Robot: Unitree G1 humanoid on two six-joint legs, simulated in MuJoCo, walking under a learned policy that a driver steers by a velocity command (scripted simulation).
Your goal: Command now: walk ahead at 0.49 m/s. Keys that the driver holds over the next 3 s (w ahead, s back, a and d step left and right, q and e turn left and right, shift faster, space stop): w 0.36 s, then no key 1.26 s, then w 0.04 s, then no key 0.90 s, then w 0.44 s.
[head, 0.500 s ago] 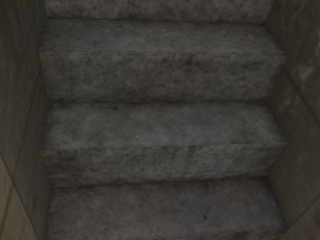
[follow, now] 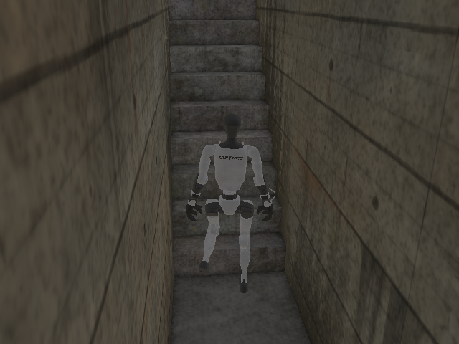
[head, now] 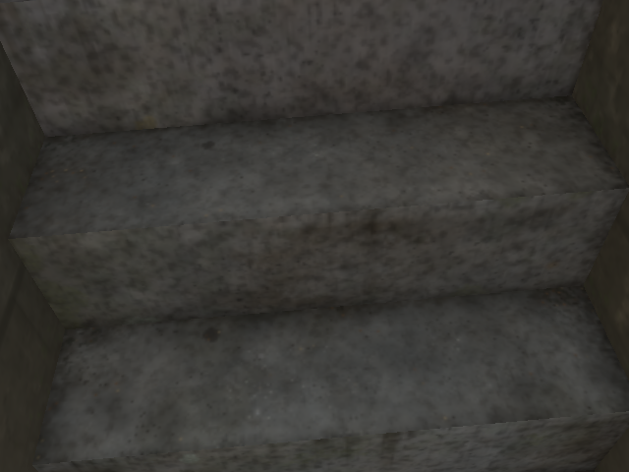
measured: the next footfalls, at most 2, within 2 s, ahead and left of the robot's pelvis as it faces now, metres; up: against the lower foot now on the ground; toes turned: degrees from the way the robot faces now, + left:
left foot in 0.34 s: +0.28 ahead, +0.11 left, +0.22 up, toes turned +4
right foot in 0.64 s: +0.31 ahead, -0.19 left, +0.22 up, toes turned +3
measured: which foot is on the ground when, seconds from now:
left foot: up 0.00-0.32, down 0.34-1.00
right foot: down 0.00-0.32, up 0.34-0.62, down 0.64-1.00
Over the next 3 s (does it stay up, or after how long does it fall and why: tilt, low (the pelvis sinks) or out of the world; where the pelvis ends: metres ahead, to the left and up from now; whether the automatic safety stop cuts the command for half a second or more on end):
stays up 0.30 -0.04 0.23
